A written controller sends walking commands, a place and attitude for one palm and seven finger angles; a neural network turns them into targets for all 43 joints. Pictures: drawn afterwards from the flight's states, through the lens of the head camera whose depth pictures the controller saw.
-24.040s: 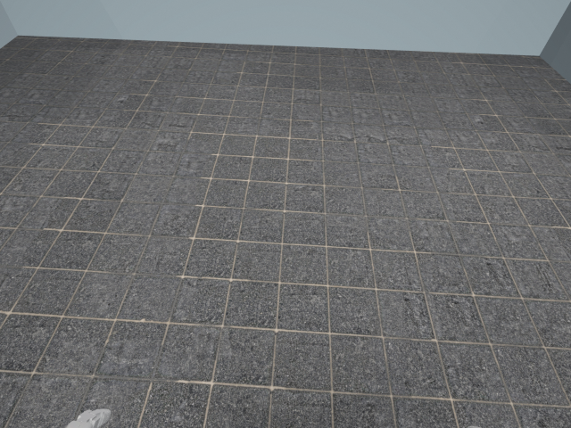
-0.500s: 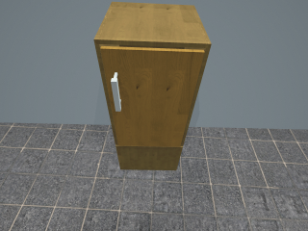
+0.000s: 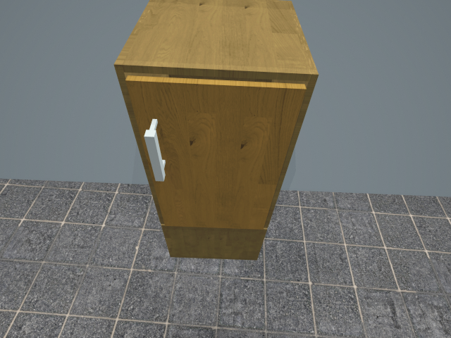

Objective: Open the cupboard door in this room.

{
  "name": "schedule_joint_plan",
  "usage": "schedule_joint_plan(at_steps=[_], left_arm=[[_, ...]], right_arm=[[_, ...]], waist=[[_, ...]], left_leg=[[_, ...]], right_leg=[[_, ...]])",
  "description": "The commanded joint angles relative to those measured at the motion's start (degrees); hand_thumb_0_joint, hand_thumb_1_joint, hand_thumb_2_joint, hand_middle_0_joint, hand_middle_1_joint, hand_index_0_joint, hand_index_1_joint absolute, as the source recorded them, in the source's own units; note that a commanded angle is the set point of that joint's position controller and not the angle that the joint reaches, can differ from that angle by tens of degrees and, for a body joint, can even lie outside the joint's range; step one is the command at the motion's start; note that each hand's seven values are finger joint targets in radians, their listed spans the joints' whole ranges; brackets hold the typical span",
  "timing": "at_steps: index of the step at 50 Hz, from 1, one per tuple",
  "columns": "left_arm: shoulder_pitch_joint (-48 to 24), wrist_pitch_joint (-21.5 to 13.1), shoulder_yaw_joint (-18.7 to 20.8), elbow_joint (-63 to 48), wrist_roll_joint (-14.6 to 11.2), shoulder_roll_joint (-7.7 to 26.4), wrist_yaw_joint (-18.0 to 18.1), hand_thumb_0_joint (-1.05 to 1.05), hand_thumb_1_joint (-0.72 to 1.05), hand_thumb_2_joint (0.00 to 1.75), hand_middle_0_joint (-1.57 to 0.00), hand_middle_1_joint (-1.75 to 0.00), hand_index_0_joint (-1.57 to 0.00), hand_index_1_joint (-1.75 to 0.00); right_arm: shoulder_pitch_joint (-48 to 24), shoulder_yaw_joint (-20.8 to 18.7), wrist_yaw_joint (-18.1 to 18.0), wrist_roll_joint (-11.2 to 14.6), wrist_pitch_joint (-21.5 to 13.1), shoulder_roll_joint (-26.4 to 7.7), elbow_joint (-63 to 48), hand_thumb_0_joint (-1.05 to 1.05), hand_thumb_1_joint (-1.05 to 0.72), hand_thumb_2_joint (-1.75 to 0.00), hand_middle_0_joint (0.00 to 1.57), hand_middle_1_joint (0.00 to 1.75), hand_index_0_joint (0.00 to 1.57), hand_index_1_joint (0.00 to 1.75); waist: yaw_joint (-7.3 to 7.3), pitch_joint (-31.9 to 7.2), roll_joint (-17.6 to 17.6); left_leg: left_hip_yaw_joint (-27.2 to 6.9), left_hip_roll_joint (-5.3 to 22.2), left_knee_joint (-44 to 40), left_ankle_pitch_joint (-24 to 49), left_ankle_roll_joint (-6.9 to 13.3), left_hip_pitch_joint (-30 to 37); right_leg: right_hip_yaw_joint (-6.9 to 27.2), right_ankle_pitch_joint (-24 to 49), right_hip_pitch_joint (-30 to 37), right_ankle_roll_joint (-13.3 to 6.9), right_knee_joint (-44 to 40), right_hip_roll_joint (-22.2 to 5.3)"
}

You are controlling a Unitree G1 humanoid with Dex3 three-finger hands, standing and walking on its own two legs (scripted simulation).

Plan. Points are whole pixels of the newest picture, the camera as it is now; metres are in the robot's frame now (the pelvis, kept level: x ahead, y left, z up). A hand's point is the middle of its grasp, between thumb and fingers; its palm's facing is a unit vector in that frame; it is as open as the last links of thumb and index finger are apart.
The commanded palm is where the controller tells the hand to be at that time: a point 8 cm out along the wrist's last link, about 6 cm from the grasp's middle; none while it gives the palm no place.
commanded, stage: come to a stop and stand still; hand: left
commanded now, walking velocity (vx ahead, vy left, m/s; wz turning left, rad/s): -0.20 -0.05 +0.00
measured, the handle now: (157, 151) +0.50 +0.20 +0.00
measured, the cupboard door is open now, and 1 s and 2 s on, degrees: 0 0 0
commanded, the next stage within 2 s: look again from close up in 0.78 s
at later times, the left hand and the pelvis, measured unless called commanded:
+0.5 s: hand out of the picture -0.01 +0.19 -0.17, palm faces +0.06 -0.98 -0.20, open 7.4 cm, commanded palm none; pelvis -0.05 +0.00 +0.00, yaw +0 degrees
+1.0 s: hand out of the picture -0.08 +0.17 -0.18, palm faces +0.01 -0.99 -0.17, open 7.4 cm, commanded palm none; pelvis -0.06 +0.01 +0.00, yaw +0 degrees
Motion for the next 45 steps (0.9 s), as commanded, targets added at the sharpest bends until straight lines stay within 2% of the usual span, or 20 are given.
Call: schedule_joint_plan(at_steps=[1, 4, 6, 8, 9, 10, 11, 13, 15, 17, 18, 19, 20, 21, 24, 27, 32, 43, 44, 45], left_arm=[[5.3, 0.0, 1.7, -3.4, 0.2, 6.0, 0.2, 0.00, 0.90, 0.90, -0.20, -0.30, -0.20, -0.30], [5.1, 0.3, 2.1, -4.9, 0.6, 6.2, -0.2, 0.00, 0.90, 0.90, -0.20, -0.30, -0.20, -0.30], [5.5, 0.3, 2.5, -5.6, 1.0, 7.2, -0.2, 0.00, 0.90, 0.90, -0.20, -0.30, -0.20, -0.30], [4.8, -0.3, 2.9, -6.1, 1.5, 10.4, 0.1, 0.00, 0.90, 0.90, -0.20, -0.30, -0.20, -0.30], [4.5, -0.5, 2.9, -6.2, 1.3, 10.7, 0.3, 0.00, 0.90, 0.90, -0.20, -0.30, -0.20, -0.30], [3.7, -0.4, 2.8, -6.5, 1.4, 10.3, 0.4, 0.00, 0.90, 0.90, -0.20, -0.30, -0.20, -0.30], [1.6, -0.4, 2.7, -6.9, 1.5, 10.3, 0.4, 0.00, 0.90, 0.90, -0.20, -0.30, -0.20, -0.30], [-0.3, -0.6, 2.8, -7.4, 1.6, 10.5, 0.5, 0.00, 0.90, 0.90, -0.20, -0.30, -0.20, -0.30], [-0.5, -0.5, 2.9, -7.3, 1.4, 11.5, 0.3, 0.00, 0.90, 0.90, -0.20, -0.30, -0.20, -0.30], [-1.6, -0.4, 3.0, -6.7, 0.7, 11.9, 0.1, 0.00, 0.90, 0.90, -0.20, -0.30, -0.20, -0.30], [-1.9, -0.1, 2.8, -7.0, 0.4, 10.8, -0.2, 0.00, 0.90, 0.90, -0.20, -0.30, -0.20, -0.30], [-0.4, 0.2, 2.4, -7.4, 0.1, 8.5, -0.4, 0.00, 0.90, 0.90, -0.20, -0.30, -0.20, -0.30], [0.5, 0.3, 2.0, -7.0, 0.1, 6.9, -0.4, 0.00, 0.90, 0.90, -0.20, -0.30, -0.20, -0.30], [-0.3, 0.6, 1.8, -6.0, 0.5, 7.1, -0.3, 0.00, 0.90, 0.90, -0.20, -0.30, -0.20, -0.30], [0.8, 0.6, 1.4, -4.2, 0.8, 7.2, -0.8, 0.00, 0.90, 0.90, -0.20, -0.30, -0.20, -0.30], [1.1, 0.1, 1.2, -3.2, 0.7, 7.5, -0.9, 0.00, 0.90, 0.90, -0.20, -0.30, -0.20, -0.30], [1.4, -0.7, 1.1, -1.8, 0.5, 7.7, -0.7, 0.00, 0.90, 0.90, -0.20, -0.30, -0.20, -0.30], [5.2, -1.0, 0.8, 0.8, 0.3, 5.4, -0.3, 0.00, 0.90, 0.90, -0.20, -0.30, -0.20, -0.30], [8.3, -1.9, -0.5, 2.0, 1.0, 6.9, 1.8, 0.00, 0.90, 0.90, -0.20, -0.30, -0.20, -0.30], [5.4, -2.5, 0.1, -0.7, 0.6, 9.7, 1.2, 0.00, 0.90, 0.90, -0.20, -0.30, -0.20, -0.30]], right_arm=[[3.2, -1.8, -0.6, -0.1, 0.2, -8.9, -2.5, 0.00, -0.90, -0.90, 0.20, 0.30, 0.20, 0.30], [1.4, -3.1, -0.6, -0.2, 0.8, -10.5, -4.1, 0.00, -0.90, -0.90, 0.20, 0.30, 0.20, 0.30], [-0.6, -3.2, -0.5, -0.1, 1.4, -9.5, -5.4, 0.00, -0.90, -0.90, 0.20, 0.30, 0.20, 0.30], [-0.2, -2.6, 0.2, -0.1, 1.9, -5.2, -6.2, 0.00, -0.90, -0.90, 0.20, 0.30, 0.20, 0.30], [-1.6, -2.3, 0.4, -0.2, 2.5, -3.8, -6.6, 0.00, -0.90, -0.90, 0.20, 0.30, 0.20, 0.30], [-3.0, -2.3, 0.4, -0.1, 3.0, -3.3, -6.8, 0.00, -0.90, -0.90, 0.20, 0.30, 0.20, 0.30], [-3.4, -2.1, 0.5, 0.0, 3.1, -2.9, -6.6, 0.00, -0.90, -0.90, 0.20, 0.30, 0.20, 0.30], [-2.4, -1.8, 0.8, 0.2, 2.8, -2.9, -6.2, 0.00, -0.90, -0.90, 0.20, 0.30, 0.20, 0.30], [-1.9, -1.5, 0.9, 0.3, 2.3, -2.9, -5.7, 0.00, -0.90, -0.90, 0.20, 0.30, 0.20, 0.30], [1.9, -1.0, 0.9, 0.1, 1.8, -3.1, -4.1, 0.00, -0.90, -0.90, 0.20, 0.30, 0.20, 0.30], [3.2, -1.1, 0.9, 0.0, 1.3, -4.4, -3.5, 0.00, -0.90, -0.90, 0.20, 0.30, 0.20, 0.30], [1.9, -1.2, 0.8, -0.6, 0.7, -7.5, -4.2, 0.00, -0.90, -0.90, 0.20, 0.30, 0.20, 0.30], [-1.1, -1.0, 0.9, -0.8, 0.8, -9.1, -5.0, 0.00, -0.90, -0.90, 0.20, 0.30, 0.20, 0.30], [-3.0, -0.8, 1.0, -0.7, 0.7, -8.1, -4.9, 0.00, -0.90, -0.90, 0.20, 0.30, 0.20, 0.30], [-2.6, -0.4, 0.9, -0.5, 0.5, -7.5, -4.5, 0.00, -0.90, -0.90, 0.20, 0.30, 0.20, 0.30], [0.0, -0.4, 1.1, -0.5, 0.7, -7.0, -3.2, 0.00, -0.90, -0.90, 0.20, 0.30, 0.20, 0.30], [5.3, 0.1, 1.1, -0.5, 0.4, -5.2, -1.0, 0.00, -0.90, -0.90, 0.20, 0.30, 0.20, 0.30], [10.3, 0.7, 0.7, -0.4, 0.2, -3.0, 2.0, 0.00, -0.90, -0.90, 0.20, 0.30, 0.20, 0.30], [3.4, 0.8, 1.5, -0.2, -0.8, -5.6, -1.8, 0.00, -0.90, -0.90, 0.20, 0.30, 0.20, 0.30], [7.0, 1.1, 1.9, -0.3, -0.2, -2.4, -3.2, 0.00, -0.90, -0.90, 0.20, 0.30, 0.20, 0.30]], waist=[[-0.57, -5.1, 11.5], [-0.72, -7.5, 8.9], [-0.22, -7.2, 4.1], [-0.51, -7.3, -10.1], [0.25, -5.7, -12.3], [0.73, -5.1, -9.3], [-0.28, -3.7, -8.2], [-0.96, -3.0, -6.7], [-0.76, -3.1, -7.8], [-2.08, -4.7, -7.4], [-2.23, -4.5, -3.0], [-0.54, -3.6, 6.6], [1.12, -2.7, 9.5], [1.17, -0.9, 9.8], [1.50, -0.4, 7.1], [0.49, 0.1, 3.4], [-1.04, 0.1, 0.2], [-1.12, 2.2, 1.3], [1.14, 4.4, 2.1], [-1.89, -1.7, 0.1]], left_leg=[[-10.0, 12.8, -7.5, 47.6, 5.8, 11.2], [-9.5, 13.1, -5.1, 44.8, 6.2, 13.0], [-6.9, 9.5, -1.5, 32.5, 3.6, 7.9], [-1.1, 0.4, 6.8, 7.9, -1.2, -0.2], [-2.2, -1.9, 13.2, -11.4, -2.0, -4.2], [-5.2, -1.8, 19.8, -16.1, -1.7, -5.6], [-6.4, -2.1, 23.5, -16.1, -1.9, -6.8], [-5.7, -1.6, 20.4, -15.6, -2.3, -6.6], [-4.5, -1.6, 11.1, -12.3, -2.6, -3.7], [-3.7, -1.4, -3.7, -1.0, -2.5, 4.9], [-6.3, 0.7, -8.8, 6.6, -1.6, 9.2], [-14.2, 7.8, -11.5, 13.3, 1.5, 7.1], [-16.6, 11.7, -13.9, 9.7, 4.2, -0.4], [-16.7, 10.1, -16.8, 1.4, 4.4, -5.5], [-14.3, 7.4, -18.4, -8.2, 2.9, -6.9], [-12.2, 4.5, -17.7, -13.1, 1.3, -4.8], [-9.5, 2.6, -14.7, -8.2, 0.5, -0.9], [-9.1, 2.8, -14.3, -7.4, 0.6, -1.2], [-4.0, 2.2, -3.0, -5.1, -1.8, -3.9], [-5.0, -1.2, -0.1, -8.1, -1.4, -0.4]], right_leg=[[2.7, 2.3, -4.4, 0.9, 3.7, -1.7], [3.2, 2.9, -5.3, 0.8, 2.5, -1.1], [5.8, 18.4, -2.3, 0.2, -2.6, -3.0], [14.6, 40.6, 2.1, -4.9, -5.3, -12.2], [16.8, 46.3, 1.8, -9.2, -7.4, -16.6], [16.8, 43.9, 0.1, -11.7, -8.7, -17.7], [15.6, 42.4, -0.4, -12.5, -8.5, -16.3], [13.1, 41.7, 0.7, -12.1, -7.6, -15.0], [12.2, 39.1, 1.2, -11.0, -6.4, -13.7], [11.1, 29.2, -1.4, -7.6, -4.0, -11.7], [9.2, 20.0, -4.5, -4.4, -1.9, -8.7], [6.6, 8.9, -6.6, -0.8, -0.5, -4.2], [4.7, 0.7, -2.0, 0.6, -1.0, -2.6], [4.0, 0.0, 1.2, 0.9, 0.0, -1.7], [4.6, 3.0, 3.2, 0.5, -2.7, -2.5], [6.5, 0.7, 0.5, 0.2, -8.2, -3.1], [9.0, -3.7, -3.2, -0.5, -13.3, -4.6], [8.7, -3.4, -5.1, -0.8, -13.2, -4.1], [8.4, 3.2, -5.3, -1.2, -11.6, -6.1], [13.7, -13.4, -8.4, -3.4, -14.8, -9.0]])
